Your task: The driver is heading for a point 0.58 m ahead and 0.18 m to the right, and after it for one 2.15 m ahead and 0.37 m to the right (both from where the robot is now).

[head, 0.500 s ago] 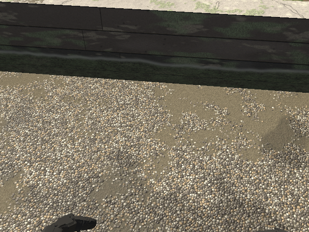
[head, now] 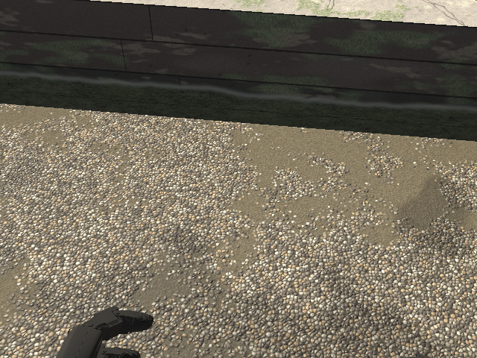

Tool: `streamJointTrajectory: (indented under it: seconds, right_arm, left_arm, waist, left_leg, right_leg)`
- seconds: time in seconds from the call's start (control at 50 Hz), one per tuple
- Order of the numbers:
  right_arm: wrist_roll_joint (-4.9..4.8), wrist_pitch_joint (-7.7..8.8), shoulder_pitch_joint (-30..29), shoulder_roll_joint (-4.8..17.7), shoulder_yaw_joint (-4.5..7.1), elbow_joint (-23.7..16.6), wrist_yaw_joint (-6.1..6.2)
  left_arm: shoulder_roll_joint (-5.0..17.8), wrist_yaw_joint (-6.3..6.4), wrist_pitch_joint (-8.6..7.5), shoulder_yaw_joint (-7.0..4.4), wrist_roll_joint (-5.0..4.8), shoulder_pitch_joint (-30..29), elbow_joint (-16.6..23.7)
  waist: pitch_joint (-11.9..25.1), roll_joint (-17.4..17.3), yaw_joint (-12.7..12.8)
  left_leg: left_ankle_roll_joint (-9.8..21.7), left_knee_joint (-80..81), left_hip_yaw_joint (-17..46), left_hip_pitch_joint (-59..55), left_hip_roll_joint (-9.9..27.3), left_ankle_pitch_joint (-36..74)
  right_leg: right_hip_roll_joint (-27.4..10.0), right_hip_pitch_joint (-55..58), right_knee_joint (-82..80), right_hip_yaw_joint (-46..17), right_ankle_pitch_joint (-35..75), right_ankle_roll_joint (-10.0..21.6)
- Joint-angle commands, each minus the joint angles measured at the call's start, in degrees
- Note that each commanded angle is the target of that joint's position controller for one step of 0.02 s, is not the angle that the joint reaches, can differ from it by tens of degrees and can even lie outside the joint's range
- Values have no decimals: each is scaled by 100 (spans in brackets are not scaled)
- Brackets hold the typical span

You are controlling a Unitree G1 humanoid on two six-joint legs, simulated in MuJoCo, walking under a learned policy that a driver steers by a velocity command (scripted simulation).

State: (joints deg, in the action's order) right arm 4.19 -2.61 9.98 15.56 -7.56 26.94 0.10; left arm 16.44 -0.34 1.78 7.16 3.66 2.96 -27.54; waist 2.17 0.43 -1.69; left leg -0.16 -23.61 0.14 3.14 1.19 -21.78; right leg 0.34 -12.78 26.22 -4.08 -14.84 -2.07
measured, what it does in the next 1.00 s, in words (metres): stands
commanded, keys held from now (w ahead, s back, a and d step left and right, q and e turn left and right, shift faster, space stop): w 1.00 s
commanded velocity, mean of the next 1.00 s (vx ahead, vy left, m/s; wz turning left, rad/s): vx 0.50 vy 0.00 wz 0.00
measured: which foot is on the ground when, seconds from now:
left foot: down 0.00-1.00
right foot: down 0.00-1.00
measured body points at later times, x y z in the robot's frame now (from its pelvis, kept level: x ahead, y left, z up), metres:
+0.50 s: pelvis +0.00 +0.00 +0.00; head +0.00 +0.01 +0.45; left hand +0.23 +0.21 -0.05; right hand +0.18 -0.22 -0.06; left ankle -0.10 +0.12 -0.74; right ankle -0.01 -0.15 -0.74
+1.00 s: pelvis +0.00 +0.00 +0.00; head +0.00 +0.01 +0.45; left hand +0.22 +0.21 -0.06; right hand +0.18 -0.23 -0.07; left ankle -0.10 +0.12 -0.74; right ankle -0.01 -0.15 -0.74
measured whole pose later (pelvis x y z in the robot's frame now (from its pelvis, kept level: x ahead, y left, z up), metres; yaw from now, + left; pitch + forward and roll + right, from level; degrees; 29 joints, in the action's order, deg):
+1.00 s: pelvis +0.00 +0.00 +0.00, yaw +0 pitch +1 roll -1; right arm 4.4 -3.3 11.3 15.2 -7.0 29.1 0.7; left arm 15.9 0.1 2.0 7.0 3.5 5.6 -29.7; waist 1.4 0.1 -1.3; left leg -0.3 -20.6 0.8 1.0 1.1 -20.2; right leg 0.4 -10.9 24.0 -4.7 -13.8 -2.0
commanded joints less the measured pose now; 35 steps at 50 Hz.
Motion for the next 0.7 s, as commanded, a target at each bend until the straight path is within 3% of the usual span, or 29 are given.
streamJointTrajectory:
  seconds: [0.02,0.04,0.06,0.08,0.12,0.14,0.16,0.18,0.22,0.24,0.26,0.28,0.34,0.36,0.38,0.4,0.42,0.44,0.46,0.48,0.5,0.54,0.56,0.58,0.6,0.64,0.66,0.68,0.7]
  right_arm:
    - [44,86,-408,536,204,-547,12]
    - [-28,57,-276,680,248,-423,39]
    - [-50,44,-332,671,253,-449,47]
    - [23,64,-445,524,212,-559,24]
    - [55,78,-320,550,222,-500,18]
    - [-11,52,-241,682,258,-396,48]
    - [-37,41,-299,664,257,-418,56]
    - [27,64,-408,519,216,-524,32]
    - [62,76,-294,541,223,-474,28]
    - [-5,49,-214,676,258,-369,58]
    - [-33,37,-270,658,258,-389,66]
    - [30,60,-379,511,216,-496,43]
    - [71,76,-266,539,224,-447,37]
    - [0,48,-191,668,257,-334,65]
    - [34,69,-323,524,222,-458,42]
    - [66,76,-302,518,215,-438,40]
    - [-9,47,-192,660,255,-314,66]
    - [29,66,-324,520,222,-448,44]
    - [69,70,-301,507,214,-431,42]
    - [-8,42,-174,654,256,-296,68]
    - [28,62,-312,517,224,-432,45]
    - [64,71,-243,516,223,-392,38]
    - [-10,45,-165,664,262,-281,66]
    - [-34,31,-233,640,262,-310,77]
    - [29,54,-337,487,220,-421,51]
    - [60,64,-228,514,229,-374,41]
    - [-4,35,-149,655,266,-265,72]
    - [-31,23,-202,635,267,-287,82]
    - [30,47,-312,485,226,-401,55]
  left_arm:
    - [513,5,-100,-182,12,-619,606]
    - [530,33,-108,-228,-12,-315,425]
    - [553,32,-118,-235,-45,-342,432]
    - [524,1,-117,-189,-26,-637,605]
    - [499,2,-110,-182,11,-543,589]
    - [517,32,-115,-228,-15,-259,414]
    - [544,35,-118,-233,-47,-280,414]
    - [524,7,-112,-190,-30,-568,583]
    - [503,11,-100,-182,16,-472,561]
    - [523,40,-105,-227,-10,-185,384]
    - [550,43,-109,-232,-44,-210,382]
    - [525,15,-103,-189,-25,-505,552]
    - [494,20,-92,-176,26,-412,536]
    - [513,50,-95,-220,-4,-132,355]
    - [517,25,-90,-180,-14,-442,538]
    - [486,27,-84,-175,16,-427,530]
    - [517,58,-85,-221,-8,-119,340]
    - [520,30,-83,-183,-16,-434,525]
    - [479,31,-81,-173,22,-425,520]
    - [507,59,-84,-219,-5,-115,328]
    - [511,32,-83,-182,-17,-434,515]
    - [467,35,-77,-169,26,-399,506]
    - [502,62,-81,-220,-12,-119,326]
    - [532,65,-85,-227,-44,-160,327]
    - [496,37,-82,-183,-24,-464,500]
    - [462,38,-75,-173,21,-402,486]
    - [491,64,-81,-221,-9,-121,306]
    - [522,66,-87,-228,-45,-156,305]
    - [487,39,-84,-184,-26,-461,481]
  waist:
    - [326,-108,-8]
    - [605,-182,84]
    - [429,-178,82]
    - [137,-84,-23]
    - [412,-97,-36]
    - [663,-186,71]
    - [484,-176,73]
    - [180,-91,-25]
    - [427,-111,-33]
    - [674,-200,77]
    - [495,-187,78]
    - [191,-95,-21]
    - [476,-130,-25]
    - [705,-205,87]
    - [304,-117,-18]
    - [411,-125,-6]
    - [642,-203,97]
    - [246,-120,-11]
    - [374,-116,-5]
    - [633,-186,96]
    - [236,-107,-11]
    - [431,-104,-14]
    - [648,-201,100]
    - [443,-184,97]
    - [157,-82,-5]
    - [377,-96,-15]
    - [615,-187,94]
    - [439,-167,90]
    - [157,-72,-10]
  left_leg:
    - [56,255,473,441,443,2562]
    - [48,369,523,384,420,2119]
    - [43,404,514,466,400,2003]
    - [55,285,461,508,411,2435]
    - [47,213,455,373,414,2641]
    - [36,336,504,335,392,2193]
    - [36,392,506,417,385,2071]
    - [45,280,456,465,397,2496]
    - [40,212,450,338,400,2703]
    - [30,338,501,298,380,2261]
    - [30,397,504,380,373,2141]
    - [38,290,456,427,388,2565]
    - [25,218,452,293,391,2819]
    - [20,366,511,260,379,2357]
    - [25,296,467,377,391,2701]
    - [25,277,467,310,400,2770]
    - [23,414,521,271,383,2315]
    - [25,322,469,385,385,2673]
    - [27,299,471,307,396,2760]
    - [24,438,526,260,382,2310]
    - [24,345,473,374,384,2672]
    - [26,323,481,273,401,2809]
    - [13,450,527,253,377,2337]
    - [12,509,528,347,367,2202]
    - [23,407,481,382,385,2601]
    - [23,353,478,267,390,2783]
    - [11,474,525,237,367,2334]
    - [8,533,527,322,360,2208]
    - [17,430,481,357,379,2614]
  right_leg:
    - [-342,595,2,-477,2339,333]
    - [-349,844,-12,-471,1879,324]
    - [-330,780,-16,-467,1783,324]
    - [-322,510,-4,-473,2261,339]
    - [-338,644,24,-484,2505,355]
    - [-341,882,0,-477,2008,341]
    - [-330,829,-14,-475,1876,342]
    - [-319,559,-2,-485,2345,352]
    - [-335,679,16,-494,2584,365]
    - [-339,917,-14,-487,2084,350]
    - [-327,867,-30,-485,1949,349]
    - [-315,598,-16,-492,2415,360]
    - [-327,759,4,-499,2700,368]
    - [-340,994,-45,-495,2163,353]
    - [-319,730,-19,-499,2529,358]
    - [-327,748,-35,-506,2616,360]
    - [-345,985,-82,-506,2114,346]
    - [-319,713,-47,-509,2513,351]
    - [-326,741,-61,-510,2615,358]
    - [-345,1000,-102,-509,2121,346]
    - [-318,728,-65,-512,2523,351]
    - [-336,817,-75,-518,2673,362]
    - [-342,1040,-116,-516,2163,339]
    - [-330,972,-131,-513,2024,336]
    - [-319,701,-113,-522,2470,351]
    - [-333,805,-104,-529,2684,361]
    - [-338,1041,-143,-521,2192,343]
    - [-327,993,-152,-518,2058,341]
    - [-316,723,-132,-528,2507,357]
Keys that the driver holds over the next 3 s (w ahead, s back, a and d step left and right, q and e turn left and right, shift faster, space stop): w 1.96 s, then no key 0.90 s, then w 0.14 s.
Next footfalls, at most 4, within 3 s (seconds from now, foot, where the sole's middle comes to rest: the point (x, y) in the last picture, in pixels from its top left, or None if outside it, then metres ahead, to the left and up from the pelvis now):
none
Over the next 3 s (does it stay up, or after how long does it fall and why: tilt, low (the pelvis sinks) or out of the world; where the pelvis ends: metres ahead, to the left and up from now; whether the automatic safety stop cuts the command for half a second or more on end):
stays up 0.00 0.00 0.01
